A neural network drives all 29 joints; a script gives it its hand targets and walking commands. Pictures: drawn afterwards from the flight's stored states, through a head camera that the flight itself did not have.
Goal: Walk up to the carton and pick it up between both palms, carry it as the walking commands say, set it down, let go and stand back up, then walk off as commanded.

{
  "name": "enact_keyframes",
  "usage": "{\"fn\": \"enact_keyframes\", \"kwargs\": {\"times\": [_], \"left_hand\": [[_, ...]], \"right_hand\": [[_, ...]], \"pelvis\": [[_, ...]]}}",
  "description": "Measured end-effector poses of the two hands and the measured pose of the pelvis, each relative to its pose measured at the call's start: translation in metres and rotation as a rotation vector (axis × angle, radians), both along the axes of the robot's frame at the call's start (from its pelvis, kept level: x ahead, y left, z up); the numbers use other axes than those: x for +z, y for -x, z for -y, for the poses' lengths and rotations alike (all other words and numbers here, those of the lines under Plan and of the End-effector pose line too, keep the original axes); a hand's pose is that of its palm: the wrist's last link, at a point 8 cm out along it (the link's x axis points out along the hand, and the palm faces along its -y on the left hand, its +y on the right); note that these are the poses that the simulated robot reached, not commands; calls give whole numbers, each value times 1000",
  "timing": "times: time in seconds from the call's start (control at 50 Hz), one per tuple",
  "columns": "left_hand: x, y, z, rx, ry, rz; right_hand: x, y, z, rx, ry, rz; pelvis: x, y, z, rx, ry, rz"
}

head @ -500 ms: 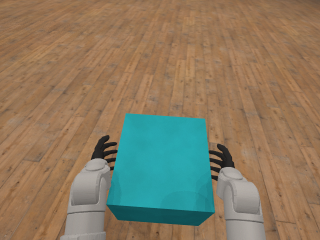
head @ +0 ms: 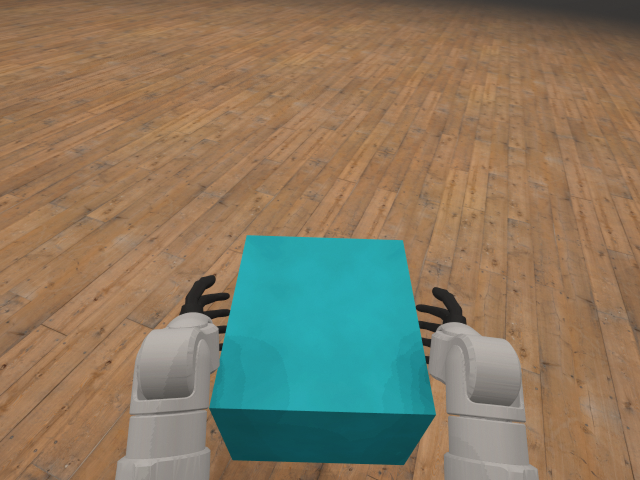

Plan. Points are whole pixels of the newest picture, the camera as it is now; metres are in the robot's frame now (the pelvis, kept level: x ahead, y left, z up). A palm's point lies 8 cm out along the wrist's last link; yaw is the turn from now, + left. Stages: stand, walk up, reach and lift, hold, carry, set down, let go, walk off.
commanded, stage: carry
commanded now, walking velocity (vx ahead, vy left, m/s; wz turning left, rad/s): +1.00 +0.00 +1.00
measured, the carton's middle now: (321, 345) +0.32 +0.00 +0.01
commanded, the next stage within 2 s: none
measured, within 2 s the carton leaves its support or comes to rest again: neither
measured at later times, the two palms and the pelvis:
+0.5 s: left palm (77, 243) +0.40 +0.33 +0.11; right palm (286, 199) +0.52 +0.06 +0.11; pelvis +0.20 +0.07 +0.03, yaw +31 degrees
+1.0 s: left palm out of the picture +0.47 +0.68 +0.09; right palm (75, 149) +0.71 +0.49 +0.09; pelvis +0.41 +0.35 +0.02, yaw +59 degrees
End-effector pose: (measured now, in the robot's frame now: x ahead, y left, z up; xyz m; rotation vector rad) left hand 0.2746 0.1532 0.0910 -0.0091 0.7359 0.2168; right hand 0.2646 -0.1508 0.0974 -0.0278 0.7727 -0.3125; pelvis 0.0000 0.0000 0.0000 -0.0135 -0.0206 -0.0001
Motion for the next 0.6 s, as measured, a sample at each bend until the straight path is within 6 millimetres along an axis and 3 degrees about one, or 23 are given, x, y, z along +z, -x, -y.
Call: {"fn": "enact_keyframes", "kwargs": {"times": [0.18,0.32,0.38,0.5,0.6], "left_hand": [[-13,-35,-61,148,32,-92],[4,-87,-95,268,9,-41],[11,-108,-114,342,23,-10],[22,-122,-182,496,19,-6],[22,-133,-256,600,-1,8]], "right_hand": [[-5,-80,-63,141,27,-89],[1,-164,-103,248,-11,-39],[5,-200,-125,285,-31,-14],[17,-259,-210,436,-38,-11],[13,-299,-299,539,-62,0]], "pelvis": [[19,-53,-20,149,28,-21],[17,-125,-29,256,24,-42],[16,-152,-36,389,47,-49],[25,-201,-71,537,17,-60],[17,-241,-129,625,-9,-51]]}}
